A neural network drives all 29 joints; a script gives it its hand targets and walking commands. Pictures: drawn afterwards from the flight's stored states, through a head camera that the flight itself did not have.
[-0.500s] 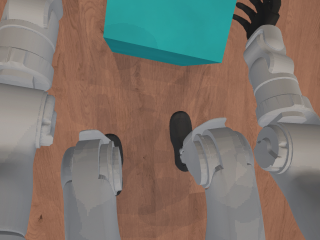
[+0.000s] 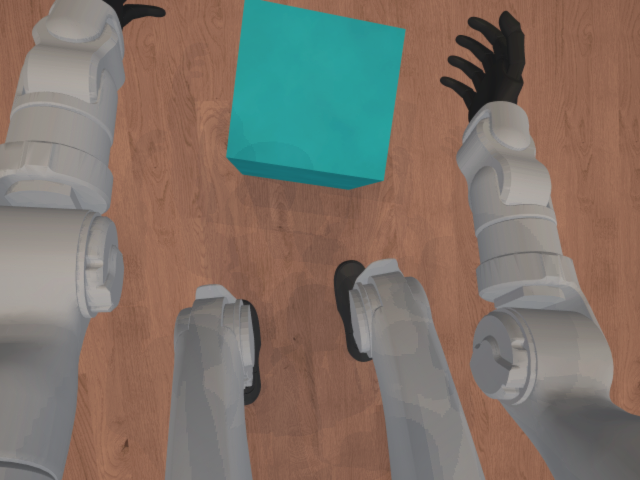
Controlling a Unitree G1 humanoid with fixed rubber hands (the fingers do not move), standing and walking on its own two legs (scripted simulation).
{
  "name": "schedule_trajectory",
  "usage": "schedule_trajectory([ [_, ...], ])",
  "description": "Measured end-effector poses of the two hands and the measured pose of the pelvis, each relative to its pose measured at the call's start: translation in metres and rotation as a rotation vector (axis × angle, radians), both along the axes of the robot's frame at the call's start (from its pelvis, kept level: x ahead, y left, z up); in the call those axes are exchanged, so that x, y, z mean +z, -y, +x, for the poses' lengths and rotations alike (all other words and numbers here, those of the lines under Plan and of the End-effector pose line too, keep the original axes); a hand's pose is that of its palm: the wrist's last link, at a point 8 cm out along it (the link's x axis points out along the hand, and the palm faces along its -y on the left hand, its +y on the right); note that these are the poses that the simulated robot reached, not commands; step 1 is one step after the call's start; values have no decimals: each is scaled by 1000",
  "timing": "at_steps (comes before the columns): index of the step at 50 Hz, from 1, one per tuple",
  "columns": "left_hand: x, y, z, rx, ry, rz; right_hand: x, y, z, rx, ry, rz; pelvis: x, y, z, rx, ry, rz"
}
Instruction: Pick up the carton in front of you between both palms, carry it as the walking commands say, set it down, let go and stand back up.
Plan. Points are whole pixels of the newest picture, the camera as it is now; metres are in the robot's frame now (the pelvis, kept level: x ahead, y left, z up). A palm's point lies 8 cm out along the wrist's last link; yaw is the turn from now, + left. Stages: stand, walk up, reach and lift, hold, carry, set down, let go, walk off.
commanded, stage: set down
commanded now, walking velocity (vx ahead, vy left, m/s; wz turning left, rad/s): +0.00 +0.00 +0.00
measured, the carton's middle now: (308, 115) +0.53 -0.05 -0.36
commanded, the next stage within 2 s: let go in 0.46 s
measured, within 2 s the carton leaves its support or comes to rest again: neither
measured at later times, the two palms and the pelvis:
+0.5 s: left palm out of the picture +0.59 +0.17 +0.04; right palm (623, 51) +0.47 -0.21 +0.04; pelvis +0.03 +0.01 +0.13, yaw +2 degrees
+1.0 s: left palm out of the picture +0.42 +0.19 +0.14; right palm out of the picture +0.36 -0.24 +0.16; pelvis +0.08 -0.02 +0.25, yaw +4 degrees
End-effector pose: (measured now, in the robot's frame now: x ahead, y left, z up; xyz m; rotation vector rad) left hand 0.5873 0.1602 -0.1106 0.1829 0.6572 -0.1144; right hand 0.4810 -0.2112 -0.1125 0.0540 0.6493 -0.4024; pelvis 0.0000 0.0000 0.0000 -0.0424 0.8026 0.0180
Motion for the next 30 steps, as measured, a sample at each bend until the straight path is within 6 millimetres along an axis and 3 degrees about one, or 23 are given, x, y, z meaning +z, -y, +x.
schedule_trajectory([
  [21, 130, -7, 1, -28, -5, 3, 131, 3, -8, -12, 10, -6, 114, -7, 22, 20, -21, 3],
  [30, 170, -13, -14, 4, -12, 15, 170, -3, -15, 55, -6, -26, 155, -4, 32, 27, 2, 15],
])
